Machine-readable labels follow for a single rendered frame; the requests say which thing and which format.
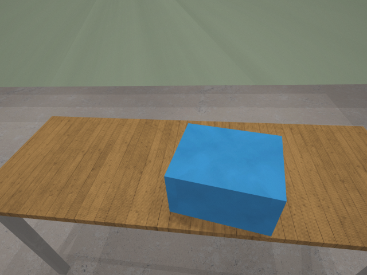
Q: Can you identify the table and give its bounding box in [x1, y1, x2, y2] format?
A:
[0, 116, 367, 275]

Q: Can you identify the carton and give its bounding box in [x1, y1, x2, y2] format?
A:
[164, 123, 287, 236]

